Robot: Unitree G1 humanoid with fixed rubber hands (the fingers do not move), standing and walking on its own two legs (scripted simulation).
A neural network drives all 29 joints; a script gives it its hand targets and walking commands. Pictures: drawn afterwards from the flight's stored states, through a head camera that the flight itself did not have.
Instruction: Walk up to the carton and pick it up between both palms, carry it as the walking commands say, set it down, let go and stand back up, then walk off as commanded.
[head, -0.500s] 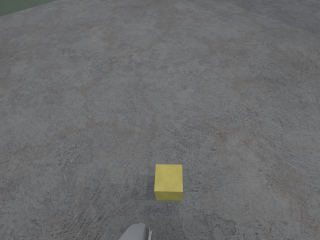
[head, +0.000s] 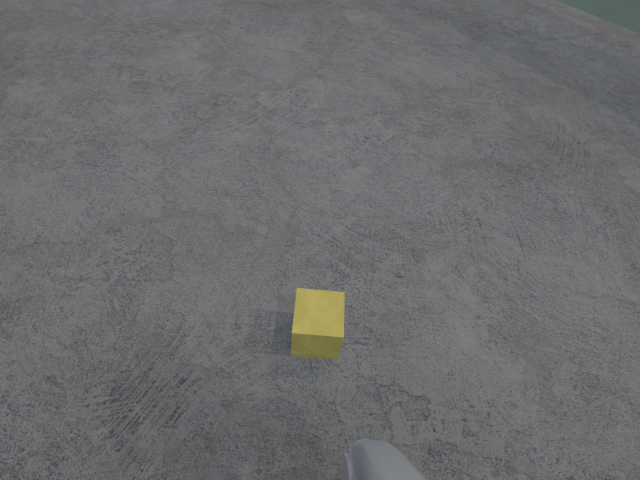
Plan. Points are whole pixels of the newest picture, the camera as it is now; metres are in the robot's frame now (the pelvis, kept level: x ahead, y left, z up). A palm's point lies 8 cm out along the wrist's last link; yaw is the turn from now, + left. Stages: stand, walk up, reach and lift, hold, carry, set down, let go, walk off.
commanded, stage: walk off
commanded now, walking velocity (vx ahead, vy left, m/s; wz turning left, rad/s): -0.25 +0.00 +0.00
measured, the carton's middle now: (317, 324) +0.66 -0.03 -0.69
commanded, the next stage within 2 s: none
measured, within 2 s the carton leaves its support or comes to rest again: neither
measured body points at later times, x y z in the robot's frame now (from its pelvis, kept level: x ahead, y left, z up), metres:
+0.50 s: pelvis -0.15 -0.05 +0.00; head -0.13 -0.09 +0.45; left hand -0.07 +0.21 -0.11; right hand -0.14 -0.32 -0.16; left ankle -0.20 +0.10 -0.62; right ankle -0.14 -0.14 -0.74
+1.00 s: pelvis -0.31 -0.01 +0.00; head -0.29 +0.03 +0.45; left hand -0.30 +0.26 -0.16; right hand -0.22 -0.27 -0.11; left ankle -0.29 +0.08 -0.74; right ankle -0.36 -0.16 -0.62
